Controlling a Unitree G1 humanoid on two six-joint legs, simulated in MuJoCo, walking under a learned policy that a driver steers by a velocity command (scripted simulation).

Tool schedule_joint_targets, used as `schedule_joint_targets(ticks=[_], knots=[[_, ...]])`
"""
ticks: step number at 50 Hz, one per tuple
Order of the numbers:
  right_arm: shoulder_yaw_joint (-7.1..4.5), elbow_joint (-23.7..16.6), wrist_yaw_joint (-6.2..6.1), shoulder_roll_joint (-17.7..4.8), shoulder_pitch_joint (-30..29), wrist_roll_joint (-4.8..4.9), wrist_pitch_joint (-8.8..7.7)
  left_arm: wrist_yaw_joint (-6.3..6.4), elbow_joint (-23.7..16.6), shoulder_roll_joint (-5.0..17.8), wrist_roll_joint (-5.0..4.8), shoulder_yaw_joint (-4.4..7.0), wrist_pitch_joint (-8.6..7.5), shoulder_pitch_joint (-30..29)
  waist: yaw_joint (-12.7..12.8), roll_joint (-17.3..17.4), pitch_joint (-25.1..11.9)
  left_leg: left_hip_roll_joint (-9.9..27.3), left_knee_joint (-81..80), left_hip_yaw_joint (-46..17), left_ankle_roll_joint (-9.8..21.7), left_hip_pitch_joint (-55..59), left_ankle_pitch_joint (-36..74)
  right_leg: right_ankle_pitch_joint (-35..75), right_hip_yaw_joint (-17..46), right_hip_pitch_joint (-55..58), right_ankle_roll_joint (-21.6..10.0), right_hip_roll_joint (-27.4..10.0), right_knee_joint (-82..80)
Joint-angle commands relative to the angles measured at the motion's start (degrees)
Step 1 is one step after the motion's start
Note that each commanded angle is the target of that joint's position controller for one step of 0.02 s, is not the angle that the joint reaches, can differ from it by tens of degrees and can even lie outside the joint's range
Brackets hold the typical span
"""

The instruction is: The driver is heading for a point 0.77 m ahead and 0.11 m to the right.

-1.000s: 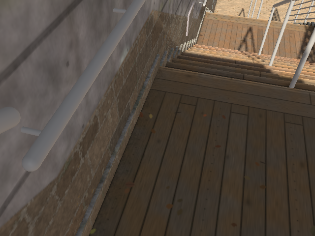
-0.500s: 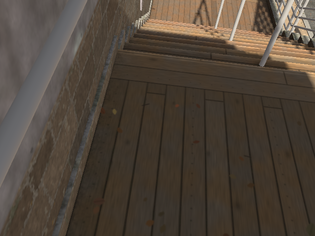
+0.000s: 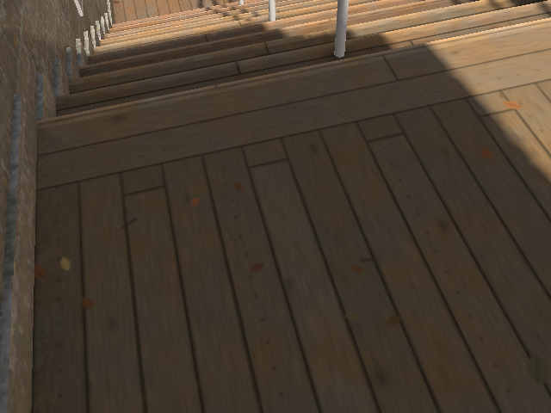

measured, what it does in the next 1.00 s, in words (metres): walks ahead, turning right: left foot, then right foot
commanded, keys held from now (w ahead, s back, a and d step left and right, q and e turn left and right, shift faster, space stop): w+e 0.14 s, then e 0.54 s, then no key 0.08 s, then w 0.12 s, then w+q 0.12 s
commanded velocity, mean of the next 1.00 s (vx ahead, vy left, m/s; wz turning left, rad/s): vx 0.23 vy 0.00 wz -0.49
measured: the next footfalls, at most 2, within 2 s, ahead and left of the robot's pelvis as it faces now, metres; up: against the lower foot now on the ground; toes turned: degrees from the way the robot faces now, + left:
left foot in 0.26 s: +0.31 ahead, +0.11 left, +0.00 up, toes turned -11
right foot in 0.74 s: +0.26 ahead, -0.16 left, +0.00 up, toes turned -29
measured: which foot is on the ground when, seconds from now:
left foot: up 0.00-0.24, down 0.26-0.74, up 0.76-1.00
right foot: down 0.00-0.26, up 0.28-0.72, down 0.74-1.00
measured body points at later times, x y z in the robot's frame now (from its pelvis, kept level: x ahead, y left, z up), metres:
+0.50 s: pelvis +0.21 +0.02 +0.02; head +0.24 +0.04 +0.46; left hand +0.39 +0.26 -0.12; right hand +0.22 -0.27 -0.09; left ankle +0.27 +0.12 -0.72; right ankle +0.20 -0.10 -0.62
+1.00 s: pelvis +0.26 -0.09 +0.03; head +0.25 -0.11 +0.48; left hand +0.44 +0.10 -0.09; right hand +0.20 -0.35 -0.11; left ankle +0.35 +0.05 -0.65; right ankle +0.22 -0.14 -0.72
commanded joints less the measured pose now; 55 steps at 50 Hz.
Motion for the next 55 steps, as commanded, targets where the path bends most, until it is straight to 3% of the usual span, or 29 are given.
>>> schedule_joint_targets(ticks=[1,4,5,8,10,12,13,14,15,16,17,19,22,24,27,29,32,35,36,37,38,39,40,42,43,45,47,50,55], knots=[[-0.33,-4.25,0.59,-3.58,0.80,-0.42,0.08,0.59,-4.68,10.37,-0.71,2.11,-2.17,0.02,-1.58,-6.16,-8.37,0.22,-23.67,-0.10,-2.67,5.24,7.56,29.53,19.73,0.62,-12.88,-15.95,-17.95],[0.38,-4.21,0.67,-2.72,-4.65,0.94,-0.47,0.21,-6.11,8.83,-1.20,2.28,-1.58,4.24,1.79,-8.39,-9.14,-1.56,-37.02,-0.34,-2.38,6.64,15.65,27.85,18.39,6.19,-12.15,-14.61,-17.17],[0.24,-4.88,0.69,-3.51,-8.08,1.59,-0.40,0.08,-5.40,8.23,-1.00,1.84,-1.70,7.08,3.39,-6.41,-7.64,-2.49,-40.90,-0.73,-2.41,7.15,17.73,22.95,19.42,8.14,-11.32,-14.37,-17.48],[0.44,-6.80,0.77,-3.97,-14.35,2.09,-0.35,-0.54,-5.23,7.87,-0.40,1.60,-1.62,11.35,5.66,-6.84,-3.66,-5.21,-48.33,-0.59,-1.55,8.44,17.99,21.21,22.06,10.87,-9.16,-13.85,-15.90],[0.43,-6.52,0.72,-3.72,-12.35,1.72,-0.92,-0.70,-5.66,8.67,0.20,1.50,-1.26,11.56,4.81,-7.23,-3.55,-8.06,-53.10,0.47,-0.99,16.70,14.72,27.82,21.26,8.64,-6.69,-11.96,-11.17],[0.19,-4.72,0.29,-4.28,-4.35,1.70,-1.92,-0.67,-6.69,10.53,-0.28,1.98,-1.27,7.94,-0.44,-6.70,-4.12,-10.11,-60.37,0.83,-0.67,31.13,18.46,23.74,21.51,2.76,-4.38,-8.64,-4.77],[-1.17,-3.63,-0.41,-8.88,1.87,0.67,-2.67,-0.37,-8.28,9.34,-0.78,1.80,-1.77,6.79,-3.13,-2.42,-7.35,-3.27,-61.00,-5.79,0.79,42.02,25.48,18.19,18.47,-2.51,-2.29,-4.61,5.57],[-2.41,-3.94,-0.90,-14.80,8.30,-0.01,-2.55,0.65,-9.00,4.96,-1.87,0.74,-2.03,13.49,-2.86,9.74,-18.38,15.55,-58.67,-20.65,6.36,56.30,43.90,-10.56,8.88,-9.47,-0.43,0.35,24.51],[-2.88,-4.48,-0.94,-14.51,8.72,2.04,-1.25,1.10,-10.03,9.69,-1.34,2.10,-1.02,13.72,-2.37,13.70,-25.17,21.39,-62.67,-33.79,11.82,56.26,40.37,-25.32,4.83,-15.11,-0.20,1.49,32.66],[-2.14,-6.09,-1.34,-11.25,5.01,2.24,-0.66,0.99,-8.53,11.14,0.73,2.29,0.25,10.84,-1.03,3.96,-16.74,18.53,-64.77,-30.32,11.62,49.15,27.94,-20.53,5.07,-18.63,0.81,-2.72,37.35],[-1.37,-7.29,-1.23,-7.60,0.22,2.23,-0.38,0.16,-9.61,10.32,1.20,2.22,0.83,6.65,-0.77,2.00,-11.48,14.95,-66.85,-24.70,11.06,42.72,24.48,-15.64,4.54,-19.19,1.63,-4.35,38.16],[-1.09,-6.91,-1.39,-6.37,-2.04,1.30,0.28,-1.18,-9.64,7.94,1.03,1.93,2.33,5.34,2.14,5.07,-5.62,10.63,-70.04,-13.10,9.75,33.39,29.63,-10.75,3.94,-17.33,3.52,-6.84,34.77],[-1.85,-6.13,-0.78,-6.91,-0.21,2.16,-0.11,-2.04,-9.47,7.93,0.98,2.02,4.02,6.70,3.94,4.58,-8.75,9.61,-69.73,-5.52,10.93,29.89,42.19,-5.50,3.18,-13.21,4.17,-5.71,37.26],[-2.35,-7.40,-0.67,-7.51,-1.19,2.36,-0.16,-2.49,-10.08,8.14,1.23,1.92,4.92,4.68,4.48,3.45,-10.44,10.63,-70.25,-3.12,11.54,29.85,40.00,-2.68,2.98,-13.46,4.25,-5.64,36.87],[-2.38,-7.50,-0.50,-7.79,-1.74,2.20,0.17,-3.43,-12.14,8.41,0.66,1.83,5.73,-0.96,4.64,4.43,-8.38,11.00,-71.74,0.52,9.91,28.06,30.91,2.18,2.20,-13.85,4.40,-7.54,29.86],[-2.20,-7.25,-0.93,-8.26,-1.92,2.47,0.38,-3.59,-13.03,7.54,1.05,1.21,6.26,-3.71,3.43,6.02,-6.74,10.56,-71.10,4.44,8.18,25.82,28.36,4.42,0.13,-10.37,4.70,-8.20,21.90],[-2.93,-6.77,0.09,-11.31,-0.08,2.11,1.52,-4.02,-14.20,8.01,-0.23,0.90,5.86,-6.56,2.32,6.63,-6.82,11.30,-69.60,6.63,6.66,25.48,22.72,-0.35,-2.18,-4.39,3.40,-7.98,13.78],[-3.71,-5.80,0.23,-13.68,3.08,2.29,1.69,-3.18,-15.58,8.57,0.57,1.12,4.40,-8.40,0.64,7.00,-6.98,13.14,-66.16,6.26,5.56,28.51,23.20,-5.05,-3.15,-0.58,2.91,-7.99,5.29],[-3.93,-5.32,0.43,-13.86,3.24,2.64,1.59,-3.20,-15.45,7.95,0.49,0.80,3.55,-5.78,2.57,6.05,-7.90,12.47,-63.06,7.36,4.36,27.97,22.05,-3.29,-2.87,4.69,2.26,-7.23,-1.97],[-3.97,-4.08,0.78,-12.76,5.97,2.03,2.05,-2.89,-13.85,9.01,0.91,0.95,2.33,-2.57,3.43,0.35,-9.62,9.53,-54.49,10.65,2.19,25.91,20.51,3.27,0.33,11.61,2.04,-7.25,-9.50],[-3.03,-5.97,1.22,-8.15,8.88,1.55,2.77,-1.90,-13.92,15.02,1.35,1.96,1.25,-0.60,1.96,-16.32,-11.58,2.69,-36.91,15.56,-1.30,15.04,-1.57,23.37,20.05,19.22,0.38,-21.54,-12.68],[-1.80,-8.69,1.27,-5.06,7.81,2.42,3.75,-1.46,-14.08,21.02,-1.23,3.56,1.71,2.38,3.05,-22.51,-16.75,-3.85,-29.76,11.01,-1.25,7.41,-17.36,32.49,30.79,21.42,-8.96,-30.16,-15.12],[-2.59,-8.34,1.17,-8.64,2.87,2.55,4.80,-1.33,-11.85,17.96,-1.54,3.06,1.87,6.88,6.25,-13.78,-15.84,-2.49,-26.22,4.92,-0.21,6.26,-14.61,22.76,27.94,21.98,-9.48,-27.18,-16.20],[-1.89,-7.97,1.57,-6.46,0.93,3.41,4.62,-0.64,-10.36,11.89,-0.23,0.70,2.71,3.37,3.74,-12.79,-7.51,-0.98,-29.48,1.34,1.55,4.10,-6.22,-1.27,22.74,17.41,-6.23,-21.41,-21.75],[-1.65,-7.10,1.71,-6.45,1.04,2.73,4.56,-0.10,-10.16,10.27,0.09,0.08,2.88,1.83,3.04,-14.68,-5.34,-0.68,-31.06,0.91,1.71,4.50,-0.72,-6.27,20.66,15.67,-4.53,-19.26,-24.48],[-2.19,-4.60,2.44,-8.09,3.56,2.16,4.15,-0.41,-9.60,8.99,-0.39,-0.47,2.24,0.67,2.00,-11.00,-4.38,-1.22,-32.92,1.05,1.77,5.53,5.17,-3.64,18.12,17.03,-3.53,-18.55,-27.03],[-2.31,-3.44,3.10,-7.53,4.08,2.44,3.88,-0.85,-7.80,9.64,-0.31,-0.24,0.94,3.09,2.18,-7.77,-5.45,-1.91,-33.48,0.32,1.88,5.43,8.00,0.26,15.36,19.73,-3.54,-18.79,-27.22],[-2.09,-2.77,3.09,-6.55,2.75,2.32,3.42,-0.29,-5.69,10.69,0.69,0.34,-0.53,5.92,3.33,-8.15,-3.73,-3.72,-34.60,-2.62,1.64,1.83,10.21,-2.14,13.10,20.77,-3.93,-19.93,-28.99],[-2.63,-2.03,2.64,-6.66,1.59,1.11,2.30,0.83,-2.96,10.69,0.46,1.34,-2.93,8.20,3.38,-5.97,-0.29,-4.92,-32.90,-6.35,0.00,-6.02,12.45,-3.67,11.15,22.99,-6.34,-23.70,-31.43]])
